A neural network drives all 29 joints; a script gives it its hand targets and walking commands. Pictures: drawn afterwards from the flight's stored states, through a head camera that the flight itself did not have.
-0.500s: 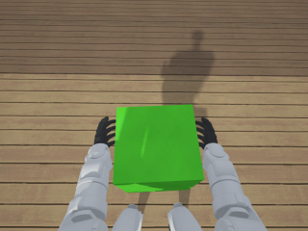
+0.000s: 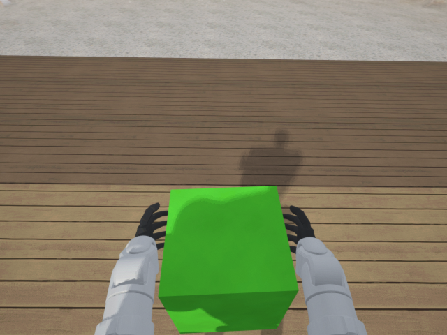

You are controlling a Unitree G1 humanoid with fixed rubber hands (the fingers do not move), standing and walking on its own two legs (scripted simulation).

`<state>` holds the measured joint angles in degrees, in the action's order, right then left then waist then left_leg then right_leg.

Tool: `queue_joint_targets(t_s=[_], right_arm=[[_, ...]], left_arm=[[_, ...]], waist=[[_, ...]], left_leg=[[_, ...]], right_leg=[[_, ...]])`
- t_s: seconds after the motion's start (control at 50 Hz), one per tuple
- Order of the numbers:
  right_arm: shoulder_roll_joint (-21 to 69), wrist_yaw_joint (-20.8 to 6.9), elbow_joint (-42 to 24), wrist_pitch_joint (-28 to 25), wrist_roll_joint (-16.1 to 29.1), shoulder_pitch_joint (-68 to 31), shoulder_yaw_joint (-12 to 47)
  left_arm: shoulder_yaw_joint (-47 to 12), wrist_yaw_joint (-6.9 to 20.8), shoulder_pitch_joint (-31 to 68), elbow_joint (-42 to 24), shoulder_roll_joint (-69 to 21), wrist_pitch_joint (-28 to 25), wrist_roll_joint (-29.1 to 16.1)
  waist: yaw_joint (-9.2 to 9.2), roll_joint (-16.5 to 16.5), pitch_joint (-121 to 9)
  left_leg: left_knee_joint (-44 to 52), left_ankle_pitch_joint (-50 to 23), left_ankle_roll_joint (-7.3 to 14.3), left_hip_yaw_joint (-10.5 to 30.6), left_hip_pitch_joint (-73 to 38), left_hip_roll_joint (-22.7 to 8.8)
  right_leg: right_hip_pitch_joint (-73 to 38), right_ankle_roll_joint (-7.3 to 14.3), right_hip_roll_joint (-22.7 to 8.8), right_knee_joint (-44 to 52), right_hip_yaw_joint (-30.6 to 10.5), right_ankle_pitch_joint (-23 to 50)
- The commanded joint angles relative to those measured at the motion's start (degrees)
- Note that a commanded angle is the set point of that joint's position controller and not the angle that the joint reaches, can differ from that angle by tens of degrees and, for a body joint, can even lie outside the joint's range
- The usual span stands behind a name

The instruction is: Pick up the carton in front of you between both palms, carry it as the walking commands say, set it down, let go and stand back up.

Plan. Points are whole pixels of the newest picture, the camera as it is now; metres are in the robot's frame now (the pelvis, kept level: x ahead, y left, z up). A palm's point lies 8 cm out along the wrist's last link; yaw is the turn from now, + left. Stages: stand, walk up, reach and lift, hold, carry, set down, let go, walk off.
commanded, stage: reach and lift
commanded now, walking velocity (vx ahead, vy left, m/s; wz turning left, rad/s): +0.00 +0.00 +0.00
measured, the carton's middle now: (226, 262) +0.28 +0.00 -0.06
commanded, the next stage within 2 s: hold in 0.96 s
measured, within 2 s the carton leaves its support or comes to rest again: neither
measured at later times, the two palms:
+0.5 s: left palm (145, 239) +0.29 +0.15 +0.03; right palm (306, 241) +0.28 -0.15 +0.03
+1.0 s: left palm (143, 235) +0.29 +0.15 +0.05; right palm (307, 237) +0.28 -0.15 +0.04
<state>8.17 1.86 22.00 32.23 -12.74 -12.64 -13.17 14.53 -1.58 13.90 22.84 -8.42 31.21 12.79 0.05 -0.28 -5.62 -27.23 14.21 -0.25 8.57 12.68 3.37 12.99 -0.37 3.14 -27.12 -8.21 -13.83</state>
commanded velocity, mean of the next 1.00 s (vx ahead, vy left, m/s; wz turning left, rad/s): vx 0.00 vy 0.00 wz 0.00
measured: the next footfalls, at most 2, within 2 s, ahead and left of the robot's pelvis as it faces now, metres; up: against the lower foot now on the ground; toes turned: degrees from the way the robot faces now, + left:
none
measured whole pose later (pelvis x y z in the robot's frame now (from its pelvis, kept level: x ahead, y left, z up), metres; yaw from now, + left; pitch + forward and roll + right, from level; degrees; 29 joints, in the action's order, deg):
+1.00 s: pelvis +0.00 +0.00 +0.01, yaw +0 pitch -5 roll +0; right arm 8.3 0.4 14.9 40.6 -14.9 -13.1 -11.7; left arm 13.0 -0.2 14.5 15.8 -8.6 39.5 15.2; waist 0.0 -0.2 -0.9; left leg -21.7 12.1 -0.1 7.9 4.6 2.6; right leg 4.8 -0.2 2.6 -21.4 -7.7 -11.6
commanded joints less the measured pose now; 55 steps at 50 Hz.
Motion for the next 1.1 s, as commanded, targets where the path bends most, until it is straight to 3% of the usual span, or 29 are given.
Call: queue_joint_targets(t_s=[0.0,0.06,0.26,0.74,0.92,1.02,1.08], right_arm=[[54.29,-14.89,-0.54,1.11,10.12,-29.37,29.66],[54.52,-15.58,0.93,1.44,9.31,-32.82,27.53],[56.42,-16.27,0.25,1.09,9.83,-39.17,28.59],[54.21,-15.52,-8.14,4.37,11.75,-29.82,31.62],[53.65,-15.43,-9.98,5.52,12.19,-29.36,31.99],[54.27,-15.11,-15.02,7.11,14.50,-30.42,35.73],[52.35,-14.79,-13.79,8.98,13.36,-29.08,33.94]], left_arm=[[-29.81,15.02,24.93,2.99,-55.52,2.50,-9.26],[-27.65,15.72,28.41,4.34,-55.94,2.82,-8.38],[-28.77,16.33,34.87,3.16,-57.59,2.55,-8.91],[-31.50,15.60,25.58,-4.85,-55.53,5.73,-10.68],[-32.10,15.50,25.05,-6.74,-55.06,6.95,-11.28],[-35.63,15.19,26.00,-11.67,-55.33,8.52,-13.43],[-33.83,14.84,24.79,-10.68,-53.38,10.28,-12.44]], waist=[[-0.12,0.39,-4.99],[-0.18,0.32,-3.54],[-0.05,0.02,-8.91],[0.00,0.12,-9.54],[-0.04,0.10,-8.42],[-0.05,0.09,-11.05],[0.09,0.03,-7.21]], left_leg=[[5.33,-7.09,-0.26,-3.45,-2.87,1.21],[5.40,-2.99,0.08,-3.81,-1.96,0.98],[5.00,-3.11,0.05,-4.41,-3.82,1.07],[7.06,-16.79,-0.77,-3.83,-10.00,1.67],[7.57,-16.36,-0.81,-3.79,-10.42,1.69],[7.88,-19.25,-0.90,-3.48,-12.53,1.60],[9.00,-15.57,-0.76,-3.59,-11.75,1.58]], right_leg=[[-4.75,-0.01,1.39,5.00,3.36,6.45],[-4.04,0.26,1.31,5.08,3.82,2.23],[-6.39,0.22,1.36,4.66,4.22,2.43],[-11.66,-0.57,2.01,6.98,3.55,15.92],[-11.94,-0.56,2.03,7.56,3.58,15.44],[-13.94,-0.67,2.09,7.89,3.46,18.03],[-13.23,-0.56,1.98,8.87,3.57,14.67]])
